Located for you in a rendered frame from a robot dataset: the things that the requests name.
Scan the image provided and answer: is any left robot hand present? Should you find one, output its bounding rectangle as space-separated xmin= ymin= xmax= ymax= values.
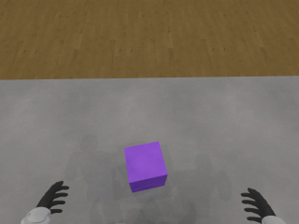
xmin=36 ymin=181 xmax=69 ymax=214

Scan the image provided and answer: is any carton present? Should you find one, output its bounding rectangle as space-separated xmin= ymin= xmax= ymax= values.
xmin=124 ymin=141 xmax=168 ymax=193

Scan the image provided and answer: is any left robot forearm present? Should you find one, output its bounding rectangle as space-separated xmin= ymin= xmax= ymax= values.
xmin=21 ymin=206 xmax=51 ymax=224

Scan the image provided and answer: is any right robot hand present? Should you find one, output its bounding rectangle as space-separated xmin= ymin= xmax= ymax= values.
xmin=240 ymin=188 xmax=276 ymax=224

